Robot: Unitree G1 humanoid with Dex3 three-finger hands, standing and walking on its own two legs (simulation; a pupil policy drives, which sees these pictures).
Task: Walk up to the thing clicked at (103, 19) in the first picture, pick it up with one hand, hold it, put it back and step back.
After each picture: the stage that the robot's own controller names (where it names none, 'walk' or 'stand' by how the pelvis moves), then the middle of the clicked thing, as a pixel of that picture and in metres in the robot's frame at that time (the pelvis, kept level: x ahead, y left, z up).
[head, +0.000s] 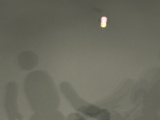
stand; (103, 22) +1.79 -0.25 -0.72
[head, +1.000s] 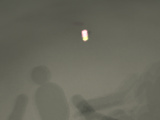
walk; (84, 35) +1.67 +0.13 -0.69
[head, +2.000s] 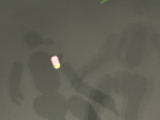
walk; (55, 62) +1.05 +0.40 -0.71
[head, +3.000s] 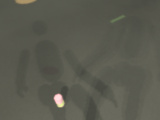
walk; (59, 100) +0.66 +0.32 -0.71
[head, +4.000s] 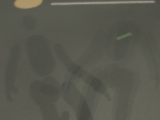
walk; out of the picture +0.42 +0.23 -0.70
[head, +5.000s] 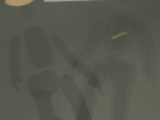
stand; out of the picture +0.35 +0.25 -0.72
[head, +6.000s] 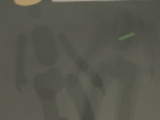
stand; out of the picture +0.35 +0.23 -0.72
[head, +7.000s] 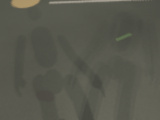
stand; out of the picture +0.34 +0.25 -0.73
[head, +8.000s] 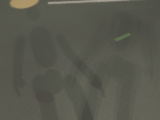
stand; out of the picture +0.33 +0.26 -0.73
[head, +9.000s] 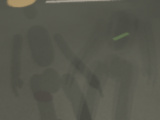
go down; out of the picture +0.33 +0.25 -0.73
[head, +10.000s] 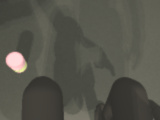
go down; (17, 62) +0.41 +0.28 -0.31
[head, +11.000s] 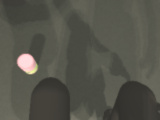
approach; (28, 64) +0.41 +0.28 -0.30
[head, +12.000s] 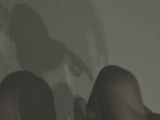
close in; out of the picture +0.39 +0.30 -0.22
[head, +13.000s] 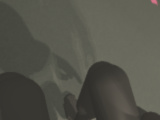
close; out of the picture +0.39 +0.31 -0.22
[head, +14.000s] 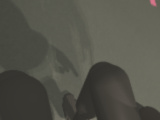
lift; out of the picture +0.37 +0.30 -0.22
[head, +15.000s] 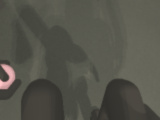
lift; (3, 79) +0.32 +0.28 -0.11
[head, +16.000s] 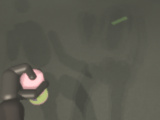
hold; (35, 87) +0.33 +0.18 +0.02
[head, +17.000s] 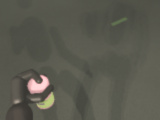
hold; (42, 92) +0.33 +0.17 -0.02
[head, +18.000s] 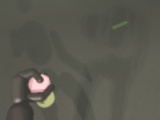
hold; (42, 91) +0.33 +0.17 -0.01
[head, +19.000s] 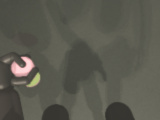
crouch; (27, 72) +0.38 +0.21 -0.09
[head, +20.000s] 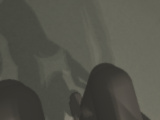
lower; out of the picture +0.40 +0.29 -0.23
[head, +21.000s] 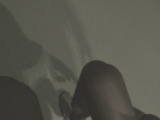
lower; out of the picture +0.40 +0.31 -0.22
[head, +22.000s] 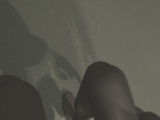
lower; out of the picture +0.39 +0.31 -0.22
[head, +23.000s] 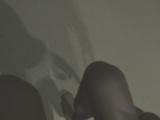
lower; out of the picture +0.39 +0.31 -0.22
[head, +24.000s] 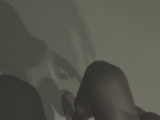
loosen; out of the picture +0.39 +0.31 -0.22
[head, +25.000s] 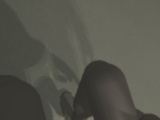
withdraw; out of the picture +0.39 +0.29 -0.23
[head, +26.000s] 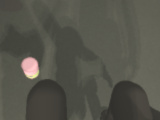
walk; (31, 68) +0.41 +0.25 -0.30
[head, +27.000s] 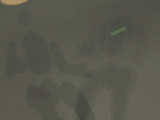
stand; out of the picture +0.34 +0.22 -0.65
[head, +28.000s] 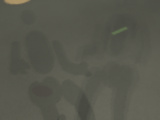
stand; out of the picture +0.36 +0.23 -0.67
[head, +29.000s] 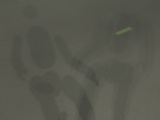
stand; out of the picture +0.36 +0.22 -0.68
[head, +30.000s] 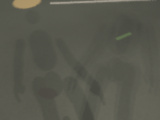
walk; out of the picture +0.37 +0.22 -0.72
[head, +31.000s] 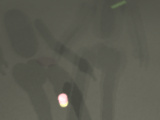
walk; (63, 100) +0.49 +0.16 -0.70
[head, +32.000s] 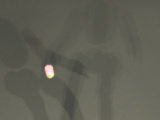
walk; (49, 71) +0.74 +0.28 -0.70
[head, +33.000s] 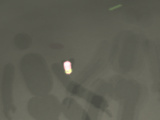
stand; (67, 67) +1.02 +0.26 -0.71
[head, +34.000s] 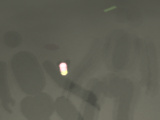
stand; (63, 69) +1.01 +0.24 -0.72
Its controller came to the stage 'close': yes
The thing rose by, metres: 0.71
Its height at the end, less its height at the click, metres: +0.00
